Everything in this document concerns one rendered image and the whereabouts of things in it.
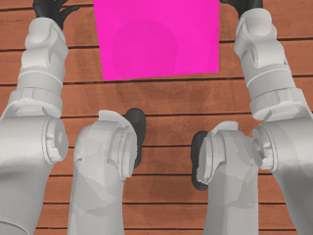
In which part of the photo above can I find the left robot forearm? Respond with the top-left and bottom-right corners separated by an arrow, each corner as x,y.
0,17 -> 68,120

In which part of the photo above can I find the robot left hand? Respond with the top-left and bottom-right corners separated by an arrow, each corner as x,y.
32,0 -> 80,31

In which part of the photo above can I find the robot right hand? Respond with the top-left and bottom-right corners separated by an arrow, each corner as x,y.
219,0 -> 263,19

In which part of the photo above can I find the right robot upper arm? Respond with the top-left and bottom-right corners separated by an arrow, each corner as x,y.
251,117 -> 313,235

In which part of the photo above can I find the robot thigh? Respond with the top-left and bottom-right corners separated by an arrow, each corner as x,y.
67,120 -> 137,235
200,129 -> 258,235

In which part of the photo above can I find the right robot thigh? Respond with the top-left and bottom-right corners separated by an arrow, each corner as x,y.
200,129 -> 258,235

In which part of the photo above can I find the left robot thigh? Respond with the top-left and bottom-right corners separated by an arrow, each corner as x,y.
67,120 -> 137,235

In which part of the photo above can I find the carton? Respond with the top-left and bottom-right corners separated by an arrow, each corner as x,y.
93,0 -> 219,81

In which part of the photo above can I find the right robot forearm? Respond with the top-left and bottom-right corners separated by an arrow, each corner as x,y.
233,8 -> 313,122

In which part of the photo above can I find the left robot upper arm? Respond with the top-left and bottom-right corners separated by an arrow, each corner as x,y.
0,115 -> 68,235

